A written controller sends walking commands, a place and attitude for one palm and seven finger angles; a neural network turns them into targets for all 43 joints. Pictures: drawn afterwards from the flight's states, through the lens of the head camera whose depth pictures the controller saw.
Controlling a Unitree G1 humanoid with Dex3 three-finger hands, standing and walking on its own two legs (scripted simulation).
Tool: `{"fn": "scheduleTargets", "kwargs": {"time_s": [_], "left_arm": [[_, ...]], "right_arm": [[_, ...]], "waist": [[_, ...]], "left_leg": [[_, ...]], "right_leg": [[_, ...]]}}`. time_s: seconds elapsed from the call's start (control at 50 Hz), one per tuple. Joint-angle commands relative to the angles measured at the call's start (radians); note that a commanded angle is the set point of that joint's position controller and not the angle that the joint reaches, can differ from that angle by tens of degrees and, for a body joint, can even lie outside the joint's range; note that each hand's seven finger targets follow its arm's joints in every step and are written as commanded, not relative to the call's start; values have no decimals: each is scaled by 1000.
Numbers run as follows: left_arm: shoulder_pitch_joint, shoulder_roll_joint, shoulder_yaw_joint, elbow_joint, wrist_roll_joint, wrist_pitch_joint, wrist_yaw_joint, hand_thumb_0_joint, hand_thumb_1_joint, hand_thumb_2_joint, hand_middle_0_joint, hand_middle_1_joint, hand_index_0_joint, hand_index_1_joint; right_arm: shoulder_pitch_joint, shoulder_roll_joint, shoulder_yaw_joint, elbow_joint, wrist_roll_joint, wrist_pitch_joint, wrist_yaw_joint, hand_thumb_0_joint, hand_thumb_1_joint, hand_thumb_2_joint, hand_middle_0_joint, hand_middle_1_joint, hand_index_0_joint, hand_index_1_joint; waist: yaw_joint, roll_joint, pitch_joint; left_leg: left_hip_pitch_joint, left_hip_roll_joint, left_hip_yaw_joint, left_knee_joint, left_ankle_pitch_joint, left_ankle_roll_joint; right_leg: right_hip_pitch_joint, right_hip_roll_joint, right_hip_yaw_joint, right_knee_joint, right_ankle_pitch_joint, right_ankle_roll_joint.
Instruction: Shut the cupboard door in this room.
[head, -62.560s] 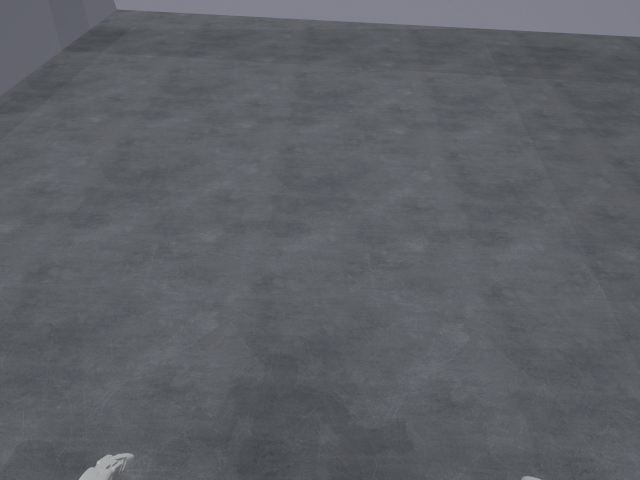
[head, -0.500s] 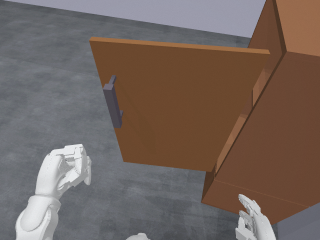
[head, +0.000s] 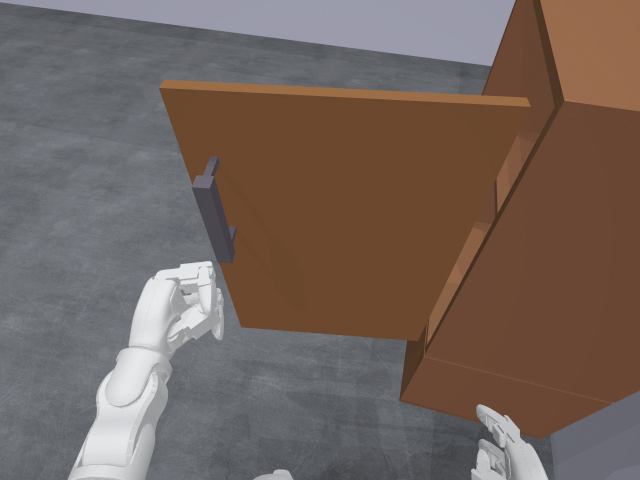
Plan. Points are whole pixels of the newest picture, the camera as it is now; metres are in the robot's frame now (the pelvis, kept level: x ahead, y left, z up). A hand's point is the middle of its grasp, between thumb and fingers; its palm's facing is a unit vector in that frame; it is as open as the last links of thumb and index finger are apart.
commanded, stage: bring the fist close to the handle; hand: left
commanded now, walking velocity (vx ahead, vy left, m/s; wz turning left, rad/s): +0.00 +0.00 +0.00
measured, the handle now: (219, 212) +0.45 +0.16 +0.07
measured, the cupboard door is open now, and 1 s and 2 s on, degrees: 100 100 88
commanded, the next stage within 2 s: push the door shut along its arc in 0.70 s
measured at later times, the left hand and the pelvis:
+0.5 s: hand (240, 262) +0.36 +0.12 +0.08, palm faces -0.03 -1.00 -0.03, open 3.1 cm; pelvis +0.00 -0.01 +0.00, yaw -1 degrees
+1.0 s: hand (231, 264) +0.37 +0.13 +0.07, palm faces -0.09 -1.00 -0.03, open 3.1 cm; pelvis -0.01 -0.02 +0.00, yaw +0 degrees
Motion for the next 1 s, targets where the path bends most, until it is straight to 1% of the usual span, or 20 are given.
{"fn": "scheduleTargets", "kwargs": {"time_s": [0.0, 0.02, 0.08, 0.16, 0.2, 0.22, 0.26, 0.3, 0.32, 0.38, 0.42, 0.5, 0.52, 0.58, 0.66, 0.72, 0.8, 0.9, 0.92, 0.98], "left_arm": [[-329, 123, 84, -235, -5, -103, 38, 0, 900, 900, -1300, -1500, -1300, -1500], [-342, 133, 83, -226, 3, -107, 45, 0, 900, 900, -1300, -1500, -1300, -1500], [-374, 71, 21, -151, 19, -101, 53, 0, 900, 900, -1300, -1500, -1300, -1500], [-433, 44, -4, -14, 27, -55, 48, 0, 900, 900, -1300, -1500, -1300, -1500], [-513, 69, 23, 25, 27, -45, 55, 0, 900, 900, -1300, -1500, -1300, -1500], [-509, 90, 49, 46, 30, -44, 64, 0, 900, 900, -1300, -1500, -1300, -1500], [-588, 65, 33, 24, 26, -64, 77, 0, 900, 900, -1300, -1500, -1300, -1500], [-625, 110, 86, 36, 28, -94, 97, 0, 900, 900, -1300, -1500, -1300, -1500], [-619, 153, 123, 40, 34, -109, 108, 0, 900, 900, -1300, -1500, -1300, -1500], [-555, 128, 112, 44, 38, -144, 104, 0, 900, 900, -1300, -1500, -1300, -1500], [-511, 147, 123, 78, 45, -144, 90, 0, 900, 900, -1300, -1500, -1300, -1500], [-500, 91, 60, 90, 27, -124, 42, 0, 900, 900, -1300, -1500, -1300, -1500], [-504, 82, 53, 100, 17, -116, 31, 0, 900, 900, -1300, -1500, -1300, -1500], [-598, 98, 66, 89, -7, -126, 22, 0, 900, 900, -1300, -1500, -1300, -1500], [-661, 166, 131, 64, -6, -180, 35, 0, 900, 900, -1300, -1500, -1300, -1500], [-634, 161, 116, 86, 12, -198, 34, 0, 900, 900, -1300, -1500, -1300, -1500], [-551, 181, 150, 181, 4, -165, 9, 0, 900, 900, -1300, -1500, -1300, -1500], [-793, 194, 122, 267, -10, -141, -53, 0, 900, 900, -1300, -1500, -1300, -1500], [-855, 209, 122, 245, -10, -154, -60, 0, 900, 900, -1300, -1500, -1300, -1500], [-925, 154, 78, 236, -23, -189, -79, 0, 900, 900, -1300, -1500, -1300, -1500]], "right_arm": [[-44, -121, -56, -132, -1, -42, -10, 0, -900, -900, 200, 300, 200, 300], [-41, -124, -57, -129, -2, -40, -8, 0, -900, -900, 200, 300, 200, 300], [-35, -120, -57, -117, 0, -34, 0, 0, -900, -900, 200, 300, 200, 300], [-17, -130, -62, -107, 6, -12, 3, 0, -900, -900, 200, 300, 200, 300], [-13, -135, -63, -100, 7, -2, 1, 0, -900, -900, 200, 300, 200, 300], [-10, -138, -63, -99, 4, 4, 0, 0, -900, -900, 200, 300, 200, 300], [-15, -129, -63, -103, 2, 5, 2, 0, -900, -900, 200, 300, 200, 300], [-12, -128, -63, -93, -2, 7, 3, 0, -900, -900, 200, 300, 200, 300], [-8, -134, -64, -89, -7, 9, 3, 0, -900, -900, 200, 300, 200, 300], [-12, -121, -64, -99, -8, 13, 16, 0, -900, -900, 200, 300, 200, 300], [-2, -127, -67, -96, -9, 22, 21, 0, -900, -900, 200, 300, 200, 300], [7, -130, -73, -104, 6, 35, 24, 0, -900, -900, 200, 300, 200, 300], [9, -133, -75, -106, 7, 35, 21, 0, -900, -900, 200, 300, 200, 300], [2, -134, -73, -95, 10, 30, 8, 0, -900, -900, 200, 300, 200, 300], [-13, -131, -71, -78, 7, 19, 1, 0, -900, -900, 200, 300, 200, 300], [-9, -129, -71, -71, 3, 14, 5, 0, -900, -900, 200, 300, 200, 300], [-6, -132, -71, -77, 10, 28, 9, 0, -900, -900, 200, 300, 200, 300], [-2, -141, -63, -63, 19, 39, -6, 0, -900, -900, 200, 300, 200, 300], [-4, -145, -65, -58, 19, 37, -10, 0, -900, -900, 200, 300, 200, 300], [8, -142, -68, -49, 18, 18, -8, 0, -900, -900, 200, 300, 200, 300]], "waist": [[-11, -1, -269], [-10, 8, -271], [-23, 38, -248], [-34, -36, -214], [-38, -55, -215], [-25, -79, -218], [-28, -62, -258], [-15, -37, -285], [-3, -56, -307], [9, -31, -327], [17, -17, -327], [-10, -35, -263], [-17, -73, -252], [-36, -101, -224], [-19, -59, -274], [-9, -11, -298], [-1, -69, -276], [-56, -87, -207], [-60, -51, -227], [-60, 18, -327]], "left_leg": [[261, 67, -78, -131, 304, -48], [263, 69, -83, -128, 309, -48], [282, 75, -92, -136, 301, -55], [246, 73, -89, -144, 251, -49], [235, 69, -86, -148, 226, -48], [227, 69, -84, -149, 233, -46], [253, 66, -76, -143, 251, -44], [259, 66, -72, -139, 262, -48], [246, 64, -70, -134, 272, -47], [238, 58, -43, -128, 308, -43], [217, 56, -37, -119, 333, -42], [208, 58, -31, -131, 308, -37], [203, 57, -32, -127, 291, -32], [182, 53, -33, -133, 224, -28], [171, 49, -30, -122, 201, -28], [190, 50, -33, -115, 223, -30], [133, 47, -24, -116, 218, -29], [92, 48, -32, -108, 154, -24], [117, 50, -34, -98, 167, -23], [220, 53, -55, -92, 214, -31]], "right_leg": [[13, -34, 16, -105, 328, 8], [8, -32, 17, -101, 323, 5], [-30, -32, 7, -103, 297, 5], [-36, -32, 10, -126, 282, 10], [-33, -33, 14, -134, 270, 10], [-13, -32, 16, -136, 278, 8], [-9, -35, 20, -132, 299, 10], [-5, -33, 24, -124, 303, 7], [20, -32, 29, -116, 315, 6], [60, -34, 45, -112, 377, 11], [78, -35, 53, -104, 421, 11], [61, -37, 57, -133, 421, 19], [66, -37, 60, -144, 412, 25], [52, -42, 74, -171, 352, 31], [68, -49, 97, -159, 317, 30], [56, -44, 87, -135, 336, 24], [94, -54, 110, -150, 372, 41], [47, -62, 128, -177, 285, 43], [35, -60, 127, -167, 294, 39], [-10, -44, 79, -126, 318, 17]]}}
